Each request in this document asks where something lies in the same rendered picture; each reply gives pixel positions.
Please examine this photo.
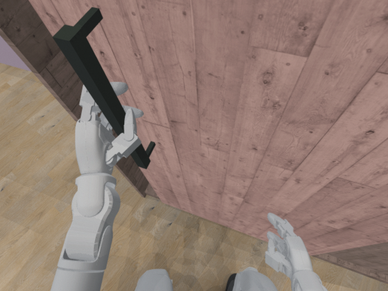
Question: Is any robot left thigh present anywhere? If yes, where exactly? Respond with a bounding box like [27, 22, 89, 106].
[135, 269, 173, 291]

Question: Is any robot left forearm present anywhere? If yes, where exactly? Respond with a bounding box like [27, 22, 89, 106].
[50, 173, 121, 291]

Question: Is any robot left hand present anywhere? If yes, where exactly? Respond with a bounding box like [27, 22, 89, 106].
[75, 82, 144, 175]

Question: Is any robot thigh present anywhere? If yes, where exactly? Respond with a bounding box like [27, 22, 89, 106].
[135, 269, 173, 291]
[233, 270, 278, 291]

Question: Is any robot right forearm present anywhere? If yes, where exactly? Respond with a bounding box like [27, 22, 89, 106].
[291, 270, 328, 291]

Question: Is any handle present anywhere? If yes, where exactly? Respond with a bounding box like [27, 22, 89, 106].
[52, 7, 156, 169]

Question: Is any robot right hand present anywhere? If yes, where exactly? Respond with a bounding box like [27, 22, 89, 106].
[265, 213, 313, 280]

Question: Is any robot right thigh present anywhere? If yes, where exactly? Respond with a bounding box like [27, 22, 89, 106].
[233, 270, 278, 291]

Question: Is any wardrobe door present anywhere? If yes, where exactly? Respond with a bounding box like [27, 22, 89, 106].
[29, 0, 388, 256]
[326, 242, 388, 276]

